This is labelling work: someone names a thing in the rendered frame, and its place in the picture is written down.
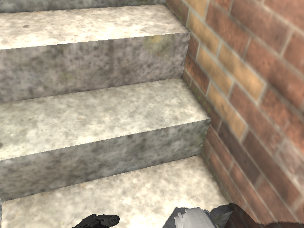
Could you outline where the robot right thigh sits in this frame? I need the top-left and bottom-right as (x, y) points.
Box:
(174, 207), (218, 228)

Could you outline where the left robot hand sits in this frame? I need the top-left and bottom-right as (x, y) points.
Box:
(72, 214), (120, 228)

